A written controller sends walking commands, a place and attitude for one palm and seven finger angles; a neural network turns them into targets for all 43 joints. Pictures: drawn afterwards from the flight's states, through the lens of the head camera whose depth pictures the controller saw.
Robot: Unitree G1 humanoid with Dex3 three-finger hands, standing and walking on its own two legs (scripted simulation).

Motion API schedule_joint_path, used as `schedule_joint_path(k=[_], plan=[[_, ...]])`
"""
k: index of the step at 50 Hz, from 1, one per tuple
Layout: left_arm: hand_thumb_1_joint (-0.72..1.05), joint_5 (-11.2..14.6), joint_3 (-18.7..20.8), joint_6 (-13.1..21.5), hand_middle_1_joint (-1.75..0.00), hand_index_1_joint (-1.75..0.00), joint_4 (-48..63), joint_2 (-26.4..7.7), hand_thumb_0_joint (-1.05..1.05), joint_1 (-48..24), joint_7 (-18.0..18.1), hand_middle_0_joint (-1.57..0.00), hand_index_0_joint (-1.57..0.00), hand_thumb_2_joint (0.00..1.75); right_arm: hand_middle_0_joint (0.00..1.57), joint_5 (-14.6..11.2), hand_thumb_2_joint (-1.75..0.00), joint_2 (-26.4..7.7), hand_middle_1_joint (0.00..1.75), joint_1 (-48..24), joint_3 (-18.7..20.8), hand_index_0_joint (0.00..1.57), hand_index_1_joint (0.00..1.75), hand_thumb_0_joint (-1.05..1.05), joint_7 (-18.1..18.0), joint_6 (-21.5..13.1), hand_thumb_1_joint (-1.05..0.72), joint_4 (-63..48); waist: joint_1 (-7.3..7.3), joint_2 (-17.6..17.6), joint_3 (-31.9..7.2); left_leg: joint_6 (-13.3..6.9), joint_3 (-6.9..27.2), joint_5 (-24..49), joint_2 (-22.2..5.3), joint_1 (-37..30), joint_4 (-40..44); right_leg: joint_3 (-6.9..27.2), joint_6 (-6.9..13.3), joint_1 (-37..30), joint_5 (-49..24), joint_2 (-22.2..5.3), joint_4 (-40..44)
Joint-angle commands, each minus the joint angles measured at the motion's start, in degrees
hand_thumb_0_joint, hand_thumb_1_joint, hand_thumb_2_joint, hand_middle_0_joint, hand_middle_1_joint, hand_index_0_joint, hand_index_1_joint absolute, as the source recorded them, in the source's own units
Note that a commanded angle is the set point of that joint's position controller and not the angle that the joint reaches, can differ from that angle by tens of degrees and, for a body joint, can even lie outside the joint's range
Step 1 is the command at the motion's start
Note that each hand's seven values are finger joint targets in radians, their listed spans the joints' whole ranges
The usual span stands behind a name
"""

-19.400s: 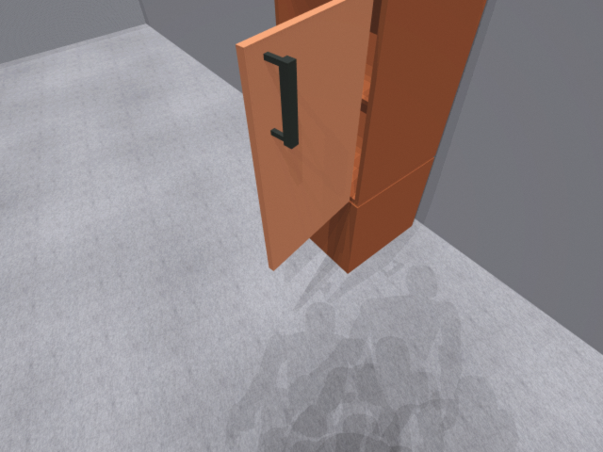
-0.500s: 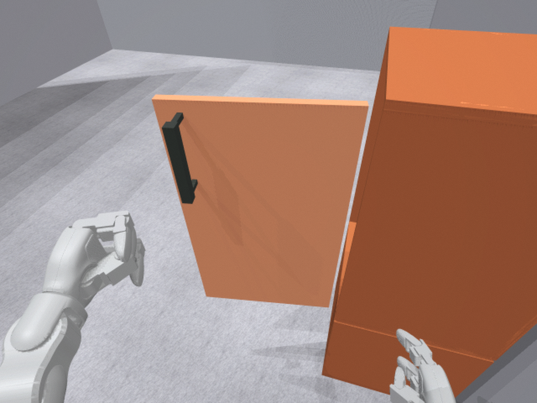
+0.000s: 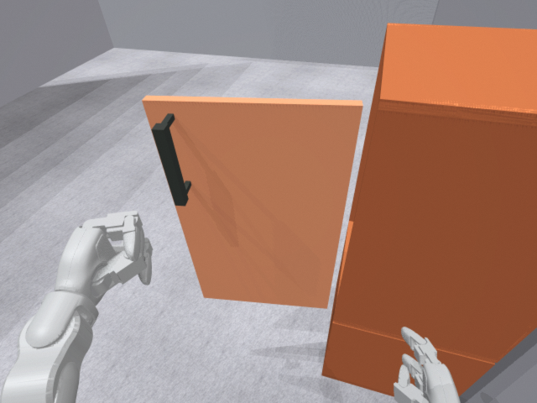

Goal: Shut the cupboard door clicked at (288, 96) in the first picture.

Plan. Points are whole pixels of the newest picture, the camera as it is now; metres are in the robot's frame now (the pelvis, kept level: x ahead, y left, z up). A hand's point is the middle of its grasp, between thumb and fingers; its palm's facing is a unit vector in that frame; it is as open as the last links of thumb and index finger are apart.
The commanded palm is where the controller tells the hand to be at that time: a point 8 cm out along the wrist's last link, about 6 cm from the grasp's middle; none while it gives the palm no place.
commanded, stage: bring the fist close to the handle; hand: left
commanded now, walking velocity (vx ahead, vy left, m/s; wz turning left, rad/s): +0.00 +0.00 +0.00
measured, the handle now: (175, 161) +0.45 +0.22 +0.15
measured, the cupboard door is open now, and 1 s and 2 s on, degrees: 100 100 91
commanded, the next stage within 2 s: push the door shut along its arc in 1.26 s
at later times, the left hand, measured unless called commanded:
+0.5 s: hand (162, 223) +0.30 +0.19 +0.16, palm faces +0.05 -1.00 -0.05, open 3.1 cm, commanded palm +0.28 +0.23 +0.16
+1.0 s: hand (177, 196) +0.35 +0.18 +0.16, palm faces +0.03 -1.00 -0.04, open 3.1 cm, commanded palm +0.32 +0.23 +0.16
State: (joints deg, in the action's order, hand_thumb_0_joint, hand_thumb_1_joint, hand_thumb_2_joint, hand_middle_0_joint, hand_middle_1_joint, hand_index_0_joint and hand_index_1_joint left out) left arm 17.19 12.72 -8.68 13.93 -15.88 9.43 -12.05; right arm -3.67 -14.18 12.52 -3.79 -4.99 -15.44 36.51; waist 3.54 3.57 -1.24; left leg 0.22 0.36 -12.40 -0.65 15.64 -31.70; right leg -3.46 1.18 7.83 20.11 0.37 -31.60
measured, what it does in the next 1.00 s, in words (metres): stands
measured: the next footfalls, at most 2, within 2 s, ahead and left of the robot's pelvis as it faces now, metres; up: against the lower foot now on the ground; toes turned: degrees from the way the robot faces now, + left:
none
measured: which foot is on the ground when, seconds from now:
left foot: down 0.00-1.00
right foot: down 0.00-1.00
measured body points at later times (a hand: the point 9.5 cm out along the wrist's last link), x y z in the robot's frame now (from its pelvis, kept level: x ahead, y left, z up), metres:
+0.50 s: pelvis +0.01 +0.00 +0.00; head -0.01 -0.02 +0.45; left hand +0.29 +0.24 +0.16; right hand +0.20 -0.22 -0.07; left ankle +0.05 +0.12 -0.73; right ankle -0.03 -0.10 -0.73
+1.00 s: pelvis +0.01 +0.00 +0.00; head +0.00 -0.02 +0.45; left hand +0.35 +0.24 +0.16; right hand +0.18 -0.24 -0.08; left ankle +0.05 +0.12 -0.73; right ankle -0.03 -0.10 -0.73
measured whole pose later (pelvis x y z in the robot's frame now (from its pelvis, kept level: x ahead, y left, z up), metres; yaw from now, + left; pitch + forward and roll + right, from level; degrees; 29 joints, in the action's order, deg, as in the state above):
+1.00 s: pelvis +0.01 +0.00 +0.00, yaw -1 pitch -1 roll +0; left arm 13.8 13.1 -8.8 -9.6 -16.6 -13.8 -9.1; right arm -3.9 -14.8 12.1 -2.9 -4.4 -8.0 37.0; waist 1.0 2.7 -1.5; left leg 0.2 -1.1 -13.0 -0.7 16.5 -30.8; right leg -2.0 1.2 9.6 20.5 0.2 -31.4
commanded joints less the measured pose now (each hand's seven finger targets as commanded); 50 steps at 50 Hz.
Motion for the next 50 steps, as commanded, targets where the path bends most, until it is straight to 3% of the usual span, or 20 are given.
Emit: schedule_joint_path(k=[1,5,6,10,12,15,17,20,23,25,28,30,31,35,37,43,44,45,47,50], plan=[[0.90,-0.2,3.3,4.0,-1.50,-1.50,12.2,-7.9,0.00,-16.0,0.7,-1.30,-1.30,0.90,0.20,0.0,-0.90,-5.5,0.30,-8.6,2.2,0.20,0.30,0.00,-0.2,-3.6,-0.90,-9.8,-0.70,-1.7,-7.6,-2.7,-0.1,4.7,1.1,-9.7,3.5,1.6,-1.6,8.2,-10.8,-0.3,7.0],[0.90,-0.4,4.9,2.9,-1.50,-1.50,8.7,-9.9,0.00,-16.2,1.0,-1.30,-1.30,0.90,0.20,0.0,-0.90,-6.0,0.30,-8.1,2.2,0.20,0.30,0.00,0.1,-2.5,-0.90,-9.2,-0.71,-4.0,-6.6,-2.6,-0.1,6.3,0.8,-9.0,3.2,1.2,-1.7,7.9,-14.0,-0.2,6.8],[0.90,-0.4,3.5,2.6,-1.50,-1.50,9.0,-7.8,0.00,-17.0,0.9,-1.30,-1.30,0.90,0.20,-0.1,-0.90,-5.5,0.30,-8.6,2.1,0.20,0.30,0.00,0.1,-2.3,-0.90,-9.7,-0.71,-3.5,-6.4,-2.7,-0.3,6.2,1.0,-9.0,3.4,1.2,-1.7,8.3,-13.9,-0.2,6.7],[0.90,-0.9,4.9,2.4,-1.50,-1.50,9.6,-9.7,0.00,-18.5,2.2,-1.30,-1.30,0.90,0.20,0.0,-0.90,-5.6,0.30,-8.8,2.2,0.20,0.30,0.00,0.4,-1.7,-0.90,-9.9,-0.33,-2.5,-7.9,-2.5,-0.3,7.2,0.9,-9.8,3.2,1.2,-1.4,7.3,-14.8,-0.2,6.3],[0.90,-1.1,2.9,2.3,-1.50,-1.50,10.2,-7.2,0.00,-19.9,2.4,-1.30,-1.30,0.90,0.20,0.0,-0.90,-5.3,0.30,-8.9,2.1,0.20,0.30,0.00,0.6,-1.2,-0.90,-10.3,-0.76,-1.5,-9.0,-2.5,-0.5,8.6,0.9,-10.6,3.3,0.7,-1.3,7.1,-16.9,-0.2,5.5],[0.90,-1.3,5.7,2.0,-1.50,-1.50,7.6,-10.3,0.00,-18.2,2.8,-1.30,-1.30,0.90,0.20,0.2,-0.90,-5.9,0.30,-8.4,2.4,0.20,0.30,0.00,0.7,-0.3,-0.90,-9.9,-0.40,-4.6,-8.6,-2.5,-0.6,9.0,0.8,-9.6,3.0,0.9,-1.5,6.6,-17.9,0.0,5.8],[0.90,-1.5,3.5,1.9,-1.50,-1.50,7.4,-8.1,0.00,-23.2,2.9,-1.30,-1.30,0.90,0.20,-0.1,-0.90,-5.5,0.30,-9.0,2.3,0.20,0.30,0.00,0.5,0.2,-0.90,-10.0,-1.36,-2.5,-7.8,-2.5,-0.7,7.7,0.9,-10.0,3.3,0.9,-1.4,7.9,-16.1,0.0,5.9],[0.90,-1.6,5.7,2.0,-1.50,-1.50,5.4,-11.0,0.00,-24.4,3.2,-1.30,-1.30,0.90,0.20,0.1,-0.90,-6.1,0.30,-8.6,2.5,0.20,0.30,0.00,0.3,0.7,-0.90,-9.5,-1.04,-3.3,-8.8,-2.6,-0.7,8.1,0.9,-10.1,2.9,1.4,-1.4,7.2,-16.7,0.0,6.2],[0.90,-1.6,2.5,2.3,-1.50,-1.50,5.2,-7.5,0.00,-27.9,2.7,-1.30,-1.30,0.90,0.20,-0.1,-0.90,-5.5,0.30,-9.2,2.3,0.20,0.30,0.00,0.3,1.0,-0.90,-9.8,-1.67,-1.2,-9.4,-2.4,-0.7,8.9,1.0,-11.4,3.1,0.9,-1.2,7.5,-17.7,0.0,5.7],[0.90,-1.8,5.0,2.3,-1.50,-1.50,2.0,-10.8,0.00,-27.9,2.8,-1.30,-1.30,0.90,0.20,0.0,-0.90,-6.3,0.30,-8.5,2.6,0.20,0.30,0.00,0.2,1.3,-0.90,-9.0,-1.49,-3.5,-9.2,-2.6,-0.6,8.6,0.9,-10.5,2.8,1.4,-1.3,7.1,-17.7,0.0,6.2],[0.90,-1.5,3.8,2.3,-1.50,-1.50,0.6,-9.0,0.00,-30.4,2.4,-1.30,-1.30,0.90,0.20,-0.1,-0.90,-5.9,0.30,-9.1,2.5,0.20,0.30,0.00,0.2,1.6,-0.90,-9.3,-1.62,-2.9,-9.3,-2.5,-0.7,8.3,1.1,-10.7,3.1,1.2,-1.2,7.3,-17.6,-0.1,6.0],[0.90,-1.8,6.2,2.4,-1.50,-1.50,-1.2,-12.1,0.00,-29.5,2.5,-1.30,-1.30,0.90,0.20,-0.1,-0.90,-6.5,0.30,-8.6,2.7,0.20,0.30,0.00,0.3,2.0,-0.90,-8.9,-1.20,-4.5,-10.2,-2.6,-0.8,9.0,1.0,-10.1,2.8,1.7,-1.4,6.3,-18.9,-0.1,6.1],[0.90,-1.6,4.3,2.4,-1.50,-1.50,-0.4,-9.4,0.00,-30.9,2.3,-1.30,-1.30,0.90,0.20,-0.1,-0.90,-6.0,0.30,-9.2,2.6,0.20,0.30,0.00,0.4,2.2,-0.90,-9.5,-1.43,-3.2,-11.0,-2.6,-1.0,9.3,1.2,-10.4,3.0,1.6,-1.4,6.2,-19.4,-0.4,5.8],[0.90,-1.9,7.0,2.6,-1.50,-1.50,-4.3,-13.2,0.00,-33.8,2.8,-1.30,-1.30,0.90,0.20,-0.1,-0.90,-6.7,0.30,-8.7,2.8,0.20,0.30,0.00,0.2,2.9,-0.90,-8.6,-1.53,-4.3,-9.9,-2.6,-0.9,8.2,0.9,-9.7,2.9,1.9,-1.4,6.8,-17.8,-0.1,6.4],[0.90,-1.9,3.5,2.9,-1.50,-1.50,-4.3,-9.7,0.00,-38.5,2.6,-1.30,-1.30,0.90,0.20,-0.4,-0.90,-6.2,0.30,-9.1,2.7,0.20,0.30,0.00,0.2,2.9,-0.90,-8.9,-2.51,-2.3,-9.7,-2.5,-0.9,7.6,1.1,-10.4,3.0,1.7,-1.3,7.9,-16.9,-0.2,6.3],[0.90,-2.4,4.5,3.5,-1.50,-1.50,-10.2,-11.5,0.00,-43.6,2.9,-1.30,-1.30,0.90,0.20,-0.3,-0.90,-6.9,0.30,-8.2,3.0,0.20,0.30,0.00,-0.1,3.6,-0.90,-8.0,-2.85,-3.6,-11.1,-2.6,-0.8,6.9,1.1,-10.3,3.0,2.1,-1.2,7.9,-15.9,-0.2,6.5],[0.90,-2.6,5.0,3.5,-1.50,-1.50,-10.7,-12.1,0.00,-43.3,2.9,-1.30,-1.30,0.90,0.20,-0.3,-0.90,-6.8,0.30,-8.2,3.0,0.20,0.30,0.00,-0.1,3.8,-0.90,-8.1,-2.33,-1.6,-11.3,-2.4,-0.7,7.2,1.2,-10.4,3.0,2.1,-0.9,7.6,-16.0,-0.2,6.2],[0.90,-2.9,5.3,3.7,-1.50,-1.50,-11.7,-13.1,0.00,-42.5,3.0,-1.30,-1.30,0.90,0.20,-0.2,-0.90,-7.2,0.30,-7.9,3.0,0.20,0.30,0.00,0.1,4.0,-0.90,-8.0,-2.24,-3.8,-11.4,-2.6,-0.7,7.3,1.1,-9.8,2.8,2.2,-1.1,7.2,-16.2,-0.2,6.4],[0.90,-2.9,3.5,4.1,-1.50,-1.50,-10.4,-10.2,0.00,-42.2,3.0,-1.30,-1.30,0.90,0.20,-0.3,-0.90,-6.5,0.30,-8.5,3.0,0.20,0.30,0.00,0.4,3.9,-0.90,-8.9,-1.98,-1.4,-12.5,-2.4,-0.7,8.1,1.0,-10.9,3.2,1.7,-0.8,6.9,-16.8,-0.2,5.9],[0.90,-2.9,5.2,4.4,-1.50,-1.50,-11.3,-12.0,0.00,-39.1,3.4,-1.30,-1.30,0.90,0.20,-0.2,-0.90,-7.0,0.30,-7.9,3.2,0.20,0.30,0.00,0.6,4.1,-0.90,-8.9,-1.52,-4.0,-12.6,-2.5,-0.7,9.0,0.8,-10.3,3.0,1.6,-0.9,6.1,-18.1,0.0,5.8]])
